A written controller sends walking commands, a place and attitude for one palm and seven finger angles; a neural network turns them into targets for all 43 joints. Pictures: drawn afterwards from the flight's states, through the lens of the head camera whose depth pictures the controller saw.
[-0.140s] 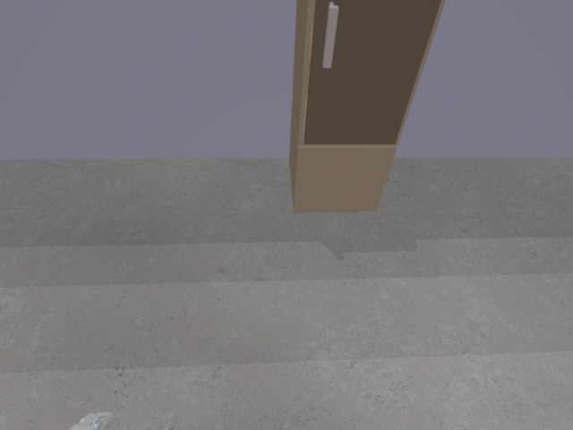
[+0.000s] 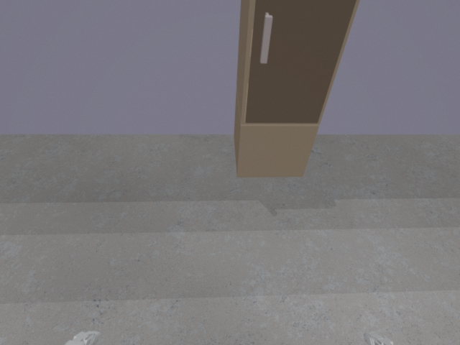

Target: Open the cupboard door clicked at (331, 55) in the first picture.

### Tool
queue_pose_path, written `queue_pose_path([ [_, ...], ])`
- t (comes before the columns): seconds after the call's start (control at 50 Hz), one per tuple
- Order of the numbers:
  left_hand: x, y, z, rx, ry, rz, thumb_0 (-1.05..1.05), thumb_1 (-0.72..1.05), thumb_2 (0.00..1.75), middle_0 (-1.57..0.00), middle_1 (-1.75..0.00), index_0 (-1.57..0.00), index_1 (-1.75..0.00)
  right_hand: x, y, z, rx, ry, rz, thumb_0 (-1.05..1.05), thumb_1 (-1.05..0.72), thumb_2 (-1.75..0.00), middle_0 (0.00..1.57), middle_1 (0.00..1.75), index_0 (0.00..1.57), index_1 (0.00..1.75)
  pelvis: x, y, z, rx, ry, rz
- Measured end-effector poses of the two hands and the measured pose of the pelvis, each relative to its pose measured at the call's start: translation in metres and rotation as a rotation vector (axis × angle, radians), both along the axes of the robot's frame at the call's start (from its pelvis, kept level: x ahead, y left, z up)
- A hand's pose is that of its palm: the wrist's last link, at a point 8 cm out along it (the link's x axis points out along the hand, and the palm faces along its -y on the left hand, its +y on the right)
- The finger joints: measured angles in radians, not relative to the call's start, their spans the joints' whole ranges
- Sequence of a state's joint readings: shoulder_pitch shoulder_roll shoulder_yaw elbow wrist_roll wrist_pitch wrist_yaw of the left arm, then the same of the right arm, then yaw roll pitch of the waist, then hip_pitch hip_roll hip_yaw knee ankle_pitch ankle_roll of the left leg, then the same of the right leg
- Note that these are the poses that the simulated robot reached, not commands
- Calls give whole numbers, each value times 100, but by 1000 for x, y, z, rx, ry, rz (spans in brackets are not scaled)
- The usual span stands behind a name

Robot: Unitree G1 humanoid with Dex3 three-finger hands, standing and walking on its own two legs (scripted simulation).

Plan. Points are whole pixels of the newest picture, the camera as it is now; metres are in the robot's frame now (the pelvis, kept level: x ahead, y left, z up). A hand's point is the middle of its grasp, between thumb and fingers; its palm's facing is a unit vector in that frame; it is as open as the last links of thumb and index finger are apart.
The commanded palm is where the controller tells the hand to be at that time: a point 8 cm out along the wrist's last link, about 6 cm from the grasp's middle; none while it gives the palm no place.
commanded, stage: stand and wait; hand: left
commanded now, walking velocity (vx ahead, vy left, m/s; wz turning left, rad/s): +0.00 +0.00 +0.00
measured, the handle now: (265, 38) +1.15 -0.06 +0.07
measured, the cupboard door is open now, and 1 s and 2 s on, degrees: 0 0 0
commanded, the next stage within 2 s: look at it before walking up in 0.72 s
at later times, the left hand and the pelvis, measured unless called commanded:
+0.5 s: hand out of the picture +0.04 +0.23 -0.15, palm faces -0.01 -0.94 -0.34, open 7.4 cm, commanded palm none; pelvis -0.02 -0.02 +0.01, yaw +0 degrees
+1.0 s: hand out of the picture +0.04 +0.22 -0.15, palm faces -0.02 -0.94 -0.33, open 7.4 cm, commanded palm none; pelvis -0.03 -0.03 +0.01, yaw +0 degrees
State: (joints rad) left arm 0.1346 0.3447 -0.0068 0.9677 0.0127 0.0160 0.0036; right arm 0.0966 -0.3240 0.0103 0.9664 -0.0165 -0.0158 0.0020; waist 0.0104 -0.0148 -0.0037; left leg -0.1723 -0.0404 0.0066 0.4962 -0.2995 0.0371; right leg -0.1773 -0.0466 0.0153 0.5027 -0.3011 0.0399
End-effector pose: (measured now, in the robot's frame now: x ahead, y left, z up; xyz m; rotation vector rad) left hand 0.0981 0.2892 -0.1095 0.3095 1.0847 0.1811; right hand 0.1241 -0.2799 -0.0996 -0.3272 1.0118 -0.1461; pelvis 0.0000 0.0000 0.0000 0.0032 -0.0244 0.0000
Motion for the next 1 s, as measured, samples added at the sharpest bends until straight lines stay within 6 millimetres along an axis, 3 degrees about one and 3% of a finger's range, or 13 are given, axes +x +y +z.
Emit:
queue_pose_path([
  [0.16, -21, -10, -3, -15, 39, 13, 0, 91, 90, -21, -30, -20, -30, -10, -5, 0, 6, 20, -5, 0, -90, -90, 21, 30, 21, 30, -7, -6, 3, 3, -9, -2],
  [0.46, -65, -14, -4, 3, 137, 41, 0, 91, 90, -21, -30, -20, -30, -74, -31, -11, -7, 167, -65, 0, -90, -90, 21, 30, 21, 30, -22, -18, 7, 3, -19, -2],
  [0.68, -66, -21, -1, 4, 123, 34, 0, 91, 90, -21, -30, -20, -30, -96, -37, -15, 4, 202, -81, 0, -91, -90, 21, 30, 21, 30, -30, -25, 8, 3, -21, -2],
  [1.0, -64, -28, -2, -4, 124, 26, 0, 91, 90, -21, -30, -20, -30, -94, -38, -14, 10, 202, -80, 0, -91, -90, 21, 30, 21, 30, -31, -28, 8, 3, -11, -5],
])
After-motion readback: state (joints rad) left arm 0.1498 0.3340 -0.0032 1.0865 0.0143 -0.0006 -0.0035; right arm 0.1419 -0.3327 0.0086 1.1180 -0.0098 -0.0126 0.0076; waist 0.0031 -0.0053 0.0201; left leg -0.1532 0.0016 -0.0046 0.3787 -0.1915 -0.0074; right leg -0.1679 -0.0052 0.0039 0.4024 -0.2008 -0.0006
